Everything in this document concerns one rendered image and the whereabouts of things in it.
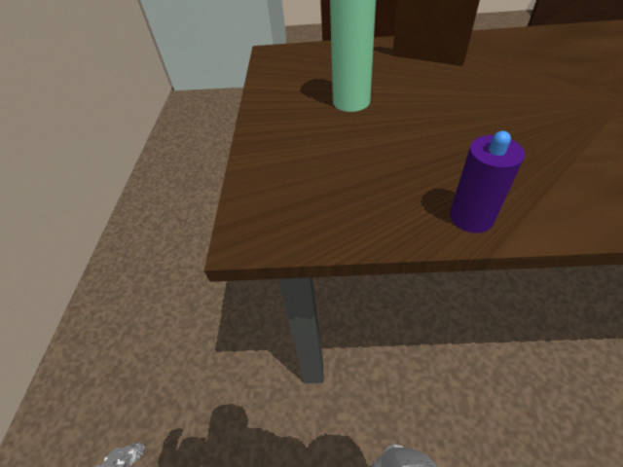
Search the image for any left robot hand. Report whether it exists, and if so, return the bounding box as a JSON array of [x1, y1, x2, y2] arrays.
[[95, 443, 145, 467]]

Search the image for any table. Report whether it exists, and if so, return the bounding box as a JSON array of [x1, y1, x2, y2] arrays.
[[204, 19, 623, 383]]

